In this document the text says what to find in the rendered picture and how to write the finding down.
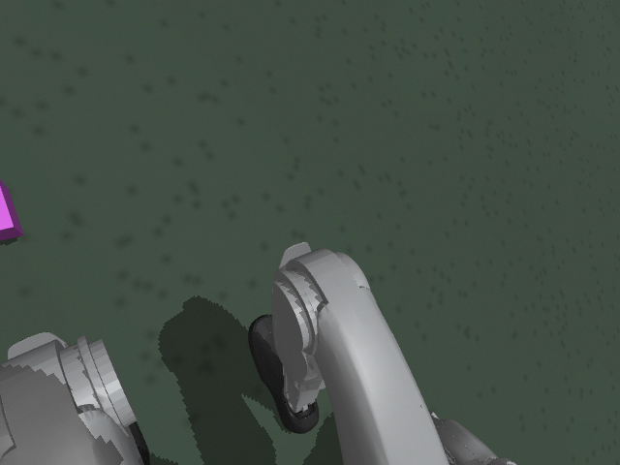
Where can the left robot foot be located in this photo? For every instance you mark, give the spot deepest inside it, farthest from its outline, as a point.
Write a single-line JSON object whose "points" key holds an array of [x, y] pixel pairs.
{"points": [[141, 444]]}

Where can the right robot hand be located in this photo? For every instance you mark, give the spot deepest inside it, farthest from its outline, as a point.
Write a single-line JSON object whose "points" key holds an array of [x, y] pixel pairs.
{"points": [[460, 445]]}

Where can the carton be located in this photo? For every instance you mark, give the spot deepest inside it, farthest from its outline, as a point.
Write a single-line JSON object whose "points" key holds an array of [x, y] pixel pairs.
{"points": [[9, 223]]}

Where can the right robot foot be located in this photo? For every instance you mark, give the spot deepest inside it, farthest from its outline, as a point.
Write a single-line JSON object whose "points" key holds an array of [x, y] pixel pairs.
{"points": [[270, 369]]}

